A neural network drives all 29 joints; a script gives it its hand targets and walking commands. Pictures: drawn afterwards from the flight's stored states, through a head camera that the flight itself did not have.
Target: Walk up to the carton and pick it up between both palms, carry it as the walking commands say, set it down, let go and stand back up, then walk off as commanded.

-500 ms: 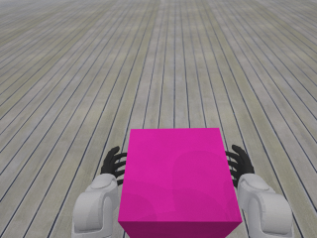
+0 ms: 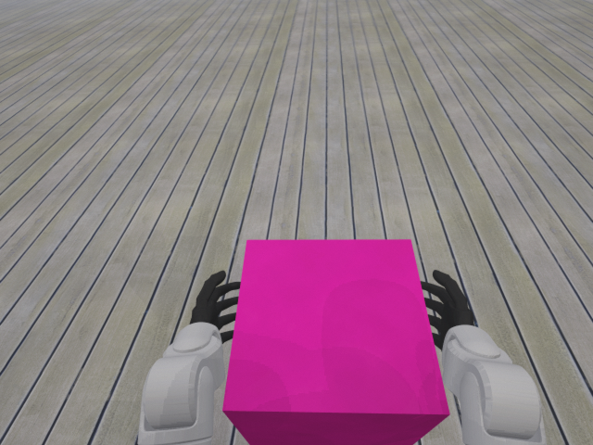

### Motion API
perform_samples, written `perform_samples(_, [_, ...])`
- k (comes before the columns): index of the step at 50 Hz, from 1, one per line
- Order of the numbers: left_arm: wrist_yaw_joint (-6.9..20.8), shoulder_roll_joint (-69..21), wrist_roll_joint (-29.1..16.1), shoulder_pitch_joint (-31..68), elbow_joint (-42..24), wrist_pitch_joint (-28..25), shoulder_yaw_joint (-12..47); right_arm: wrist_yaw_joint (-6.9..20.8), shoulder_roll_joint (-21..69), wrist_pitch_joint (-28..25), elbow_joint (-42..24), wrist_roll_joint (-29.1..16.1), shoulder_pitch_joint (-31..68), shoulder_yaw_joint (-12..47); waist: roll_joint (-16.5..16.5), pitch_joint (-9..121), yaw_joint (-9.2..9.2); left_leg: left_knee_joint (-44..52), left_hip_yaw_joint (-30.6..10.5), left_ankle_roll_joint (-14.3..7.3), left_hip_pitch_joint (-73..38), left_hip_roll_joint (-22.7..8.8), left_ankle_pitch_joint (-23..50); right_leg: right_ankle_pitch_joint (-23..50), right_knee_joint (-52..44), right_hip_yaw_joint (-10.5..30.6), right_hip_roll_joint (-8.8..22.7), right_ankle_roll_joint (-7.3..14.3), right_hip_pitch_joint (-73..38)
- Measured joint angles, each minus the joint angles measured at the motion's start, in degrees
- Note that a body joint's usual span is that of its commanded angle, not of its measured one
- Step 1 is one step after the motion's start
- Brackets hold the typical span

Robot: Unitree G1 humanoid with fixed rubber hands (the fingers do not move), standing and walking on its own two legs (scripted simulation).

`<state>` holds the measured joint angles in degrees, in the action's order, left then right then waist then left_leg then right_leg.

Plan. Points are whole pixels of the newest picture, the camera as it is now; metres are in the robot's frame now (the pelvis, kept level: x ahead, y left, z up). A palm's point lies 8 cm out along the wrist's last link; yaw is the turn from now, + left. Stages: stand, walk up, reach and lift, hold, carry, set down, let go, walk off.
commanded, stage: carry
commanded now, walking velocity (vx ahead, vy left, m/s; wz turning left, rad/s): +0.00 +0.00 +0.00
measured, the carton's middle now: (327, 353) +0.27 +0.00 +0.01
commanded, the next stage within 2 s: hold in 0.10 s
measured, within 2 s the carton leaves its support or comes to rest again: neither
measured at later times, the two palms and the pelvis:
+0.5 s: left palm (204, 366) +0.23 +0.15 +0.04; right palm (448, 369) +0.23 -0.15 +0.04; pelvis -0.02 +0.00 +0.01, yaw -1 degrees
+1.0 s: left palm (210, 353) +0.27 +0.16 -0.01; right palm (422, 353) +0.28 -0.14 -0.01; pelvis -0.05 +0.00 -0.01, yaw +0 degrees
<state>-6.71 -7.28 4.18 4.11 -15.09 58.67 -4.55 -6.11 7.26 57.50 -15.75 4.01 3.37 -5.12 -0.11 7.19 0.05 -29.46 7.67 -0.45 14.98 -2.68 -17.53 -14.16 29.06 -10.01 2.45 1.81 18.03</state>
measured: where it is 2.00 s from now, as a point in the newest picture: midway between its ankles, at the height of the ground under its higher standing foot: outside the picture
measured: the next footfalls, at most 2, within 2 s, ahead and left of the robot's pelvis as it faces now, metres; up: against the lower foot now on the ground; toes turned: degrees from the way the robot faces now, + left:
none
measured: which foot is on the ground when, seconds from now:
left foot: down 0.00-1.00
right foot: down 0.00-1.00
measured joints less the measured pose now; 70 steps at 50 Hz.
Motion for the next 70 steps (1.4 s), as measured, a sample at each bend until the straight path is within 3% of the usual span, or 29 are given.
perform_samples(5, [0.04, 0.01, 0.02, -0.33, -0.96, 0.27, 0.21, 0.0, 0.0, 0.26, -0.93, -0.03, -0.33, 0.2, 0.01, -0.07, 0.0, 0.06, 0.02, 0.01, -0.22, -0.01, -0.12, -0.09, -0.06, 0.08, -0.03, -0.06, -0.2])
perform_samples(6, [1.01, -0.01, 1.41, 0.42, 1.07, -1.42, 0.06, 1.07, 0.01, -1.21, 1.16, 1.7, 0.52, 0.14, 0.03, -2.48, -0.23, 1.05, -0.2, -0.08, -2.63, 0.27, 0.64, 0.48, -0.84, 0.67, -0.39, 0.11, -2.39])
perform_samples(8, [2.18, 0.87, 3.28, 2.66, 11.14, -7.15, -0.42, 2.39, -1.25, -6.49, 11.4, 3.66, 3.06, 0.04, -0.08, -6.57, -0.7, 3.17, -0.93, -0.53, -6.77, 0.86, 0.96, 1.51, -2.69, 2.38, -1.22, 0.3, -6.05])
perform_samples(10, [1.82, 1.91, 3.7, 1.44, 15.41, -11.5, 1.19, 2.14, -2.9, -10.76, 15.93, 3.73, 2.12, 1.89, -0.43, -8.91, -0.68, 4.49, -1.0, -0.36, -8.35, 0.92, 1.63, 2.11, -4.22, 3.15, -1.64, 0.21, -7.6])
perform_samples(12, [1.32, 2.18, 3.2, -2.29, 14.23, -14.66, 2.75, 1.67, -3.73, -14.08, 15.02, 2.74, -1.52, 3.64, -0.71, -10.0, -0.6, 5.84, -3.4, 0.52, -9.05, 1.51, 2.57, 2.99, -5.76, 5.84, -2.41, -0.44, -8.35])
perform_samples(15, [1.16, 1.97, 2.34, -7.02, 10.97, -17.72, 3.94, 0.92, -3.54, -17.16, 11.38, 1.46, -6.67, 4.8, -0.89, -10.11, -0.62, 8.0, -7.32, 0.2, -10.39, 2.52, 3.4, 3.98, -7.63, 9.32, -3.27, -0.94, -9.58])
perform_samples(21, [2.22, 2.05, 2.79, -4.4, 13.84, -19.11, 2.67, 1.11, -1.07, -17.96, 12.83, 2.61, -4.79, 2.14, -0.8, -10.62, -0.41, 9.13, -8.96, 0.11, -13.19, 3.28, 4.71, 4.56, -8.34, 9.11, -2.9, -0.93, -12.6])
perform_samples(25, [3.28, 1.07, 3.46, -0.36, 18.05, -18.33, -0.61, 1.29, -0.47, -16.72, 16.7, 3.99, -0.77, 0.6, -0.59, -11.72, -1.4, 7.89, -8.99, 0.24, -14.44, 3.15, 4.47, 4.66, -7.58, 9.46, -3.19, -0.85, -13.98])
perform_samples(30, [4.75, -0.36, 7.13, 6.22, 26.17, -18.86, -5.59, 2.94, 0.47, -17.43, 26.16, 6.82, 6.79, -3.68, -0.45, -12.88, -1.54, 4.41, -9.75, 0.3, -13.48, 3.22, 3.54, 4.12, -5.11, 9.4, -3.48, -0.64, -13.65])
perform_samples(36, [7.36, -2.21, 13.72, 16.96, 38.59, -22.58, -15.22, 4.96, 2.94, -21.48, 39.06, 12.3, 17.65, -13.81, -0.38, -12.54, -0.34, -0.09, -11.29, 0.36, -9.19, 3.95, 2.58, 3.13, -1.18, 10.59, -4.34, -0.57, -9.91])
perform_samples(42, [8.86, -2.35, 17.78, 23.06, 45.87, -26.65, -21.06, 5.89, 3.55, -25.62, 45.56, 16.35, 22.84, -18.95, -0.58, -11.39, -0.62, -2.96, -11.28, 0.32, -4.21, 4.49, 1.85, 2.21, 2.33, 12.11, -4.84, -0.62, -4.57])
perform_samples(52, [9.63, -2.35, 17.61, 23.06, 46.21, -33.89, -22.16, 6.11, 4.4, -32.58, 45.48, 17.66, 22.91, -19.45, -0.43, -10.5, -0.98, -6.21, -11.36, 0.28, 7.46, 5.26, 1.67, 1.74, 6.01, 12.67, -4.66, -0.9, 7.24])
perform_samples(70, [8.41, -2.72, 13.67, 23.13, 43.01, -42.92, -20.08, 6.33, 3.55, -41.9, 42.4, 13.76, 22.86, -18.46, -0.1, -4.84, -0.91, -16.41, -11.55, 0.24, 32.81, 6.07, -0.84, -0.17, 15.1, 13.33, -5.16, -1.59, 32.13])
